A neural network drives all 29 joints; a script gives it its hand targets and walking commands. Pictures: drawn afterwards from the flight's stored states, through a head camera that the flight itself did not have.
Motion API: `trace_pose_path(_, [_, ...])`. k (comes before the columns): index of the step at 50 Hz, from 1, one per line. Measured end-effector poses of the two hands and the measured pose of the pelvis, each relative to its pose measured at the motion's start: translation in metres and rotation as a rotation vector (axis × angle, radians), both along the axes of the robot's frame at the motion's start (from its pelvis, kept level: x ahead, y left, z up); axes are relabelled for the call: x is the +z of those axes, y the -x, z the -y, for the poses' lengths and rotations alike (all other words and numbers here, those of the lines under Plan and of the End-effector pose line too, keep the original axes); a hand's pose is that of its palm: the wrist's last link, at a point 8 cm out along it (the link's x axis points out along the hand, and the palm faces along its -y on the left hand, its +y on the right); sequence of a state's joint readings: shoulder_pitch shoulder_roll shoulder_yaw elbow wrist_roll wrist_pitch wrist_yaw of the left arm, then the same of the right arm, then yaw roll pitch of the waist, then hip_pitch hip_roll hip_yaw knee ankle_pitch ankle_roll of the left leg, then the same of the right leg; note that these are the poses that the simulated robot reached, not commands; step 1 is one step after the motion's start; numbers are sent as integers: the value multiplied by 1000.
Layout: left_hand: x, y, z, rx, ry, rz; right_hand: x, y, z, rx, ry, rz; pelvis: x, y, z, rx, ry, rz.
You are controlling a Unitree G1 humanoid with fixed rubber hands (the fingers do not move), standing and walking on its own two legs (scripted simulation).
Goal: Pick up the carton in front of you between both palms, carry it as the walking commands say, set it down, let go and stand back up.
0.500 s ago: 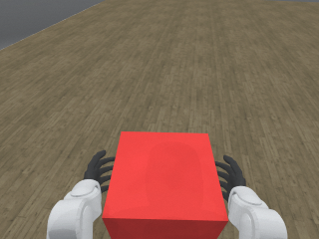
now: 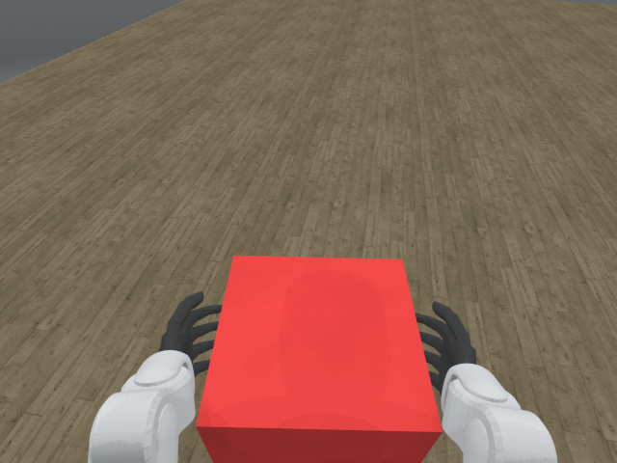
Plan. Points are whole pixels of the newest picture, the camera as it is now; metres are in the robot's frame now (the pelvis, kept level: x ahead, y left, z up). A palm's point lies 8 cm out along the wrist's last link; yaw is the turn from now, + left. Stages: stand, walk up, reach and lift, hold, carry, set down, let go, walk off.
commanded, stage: carry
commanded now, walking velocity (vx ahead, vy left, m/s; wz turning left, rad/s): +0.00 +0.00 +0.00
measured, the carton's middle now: (314, 382) +0.25 +0.00 +0.02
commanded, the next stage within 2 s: hold in 1.22 s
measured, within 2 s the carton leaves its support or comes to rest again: neither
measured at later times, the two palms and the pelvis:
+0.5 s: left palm (180, 390) +0.22 +0.15 +0.05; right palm (443, 402) +0.22 -0.14 +0.05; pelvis -0.04 +0.00 +0.00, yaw +0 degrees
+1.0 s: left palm (182, 380) +0.24 +0.16 +0.04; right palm (431, 389) +0.24 -0.14 +0.04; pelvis -0.05 +0.01 +0.00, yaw +0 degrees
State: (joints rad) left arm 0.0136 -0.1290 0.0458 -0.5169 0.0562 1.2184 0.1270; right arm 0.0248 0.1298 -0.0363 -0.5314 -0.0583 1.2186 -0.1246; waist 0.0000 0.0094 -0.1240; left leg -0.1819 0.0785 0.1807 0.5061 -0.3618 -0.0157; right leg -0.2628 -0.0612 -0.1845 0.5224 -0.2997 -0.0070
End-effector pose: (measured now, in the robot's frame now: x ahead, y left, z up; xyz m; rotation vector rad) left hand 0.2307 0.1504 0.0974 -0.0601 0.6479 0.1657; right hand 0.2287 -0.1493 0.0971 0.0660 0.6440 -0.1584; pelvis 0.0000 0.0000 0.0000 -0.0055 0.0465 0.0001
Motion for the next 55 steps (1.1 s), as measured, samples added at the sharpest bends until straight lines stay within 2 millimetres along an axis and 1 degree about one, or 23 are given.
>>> trace_pose_path(7, [-7, 12, -1, -7, -15, -33, -7, 12, -1, 5, 15, -33, 2, 11, -1, -1, -1, 14])
trace_pose_path(14, [-21, 15, -1, -26, -32, -65, -21, 15, -2, 19, 35, -64, 3, 25, -2, -3, -3, 20])
trace_pose_path(26, [-46, 11, -3, -51, -71, -74, -45, 12, -5, 51, 73, -72, 4, 41, -4, -3, -4, 17])
trace_pose_path(35, [-67, 1, -5, -69, -94, -63, -66, 2, -6, 68, 94, -62, 3, 48, -6, -2, -5, 16])
trace_pose_path(39, [-68, -4, -6, -67, -94, -37, -68, -4, -7, 67, 95, -36, 3, 49, -7, -1, -5, 15])
trace_pose_path(44, [-60, -8, -7, -59, -88, -6, -60, -8, -9, 63, 88, -5, 3, 49, -8, 0, -4, 11])
trace_pose_path(48, [-57, -8, -9, -57, -86, -6, -57, -9, -10, 63, 86, -5, 2, 47, -9, 0, -4, 10])
trace_pose_path(55, [-59, -6, -11, -58, -88, -29, -59, -8, -12, 68, 87, -27, 2, 45, -10, 1, -3, 13])
